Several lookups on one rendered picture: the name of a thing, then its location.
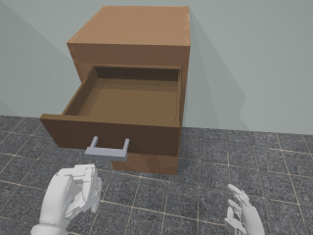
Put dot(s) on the robot left forearm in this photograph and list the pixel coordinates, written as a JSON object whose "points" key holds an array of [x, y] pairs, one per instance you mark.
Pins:
{"points": [[47, 229]]}

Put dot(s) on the handle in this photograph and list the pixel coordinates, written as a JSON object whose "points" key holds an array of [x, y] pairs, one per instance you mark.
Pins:
{"points": [[107, 154]]}

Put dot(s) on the right robot hand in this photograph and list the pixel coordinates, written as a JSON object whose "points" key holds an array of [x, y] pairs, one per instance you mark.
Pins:
{"points": [[247, 221]]}

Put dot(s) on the left robot hand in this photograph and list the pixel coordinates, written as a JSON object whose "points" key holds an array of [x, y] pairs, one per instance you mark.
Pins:
{"points": [[79, 183]]}

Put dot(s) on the cabinet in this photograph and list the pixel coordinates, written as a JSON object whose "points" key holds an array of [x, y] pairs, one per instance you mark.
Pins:
{"points": [[137, 37]]}

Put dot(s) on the drawer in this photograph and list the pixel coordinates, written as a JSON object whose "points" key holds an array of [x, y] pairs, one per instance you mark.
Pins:
{"points": [[119, 103]]}

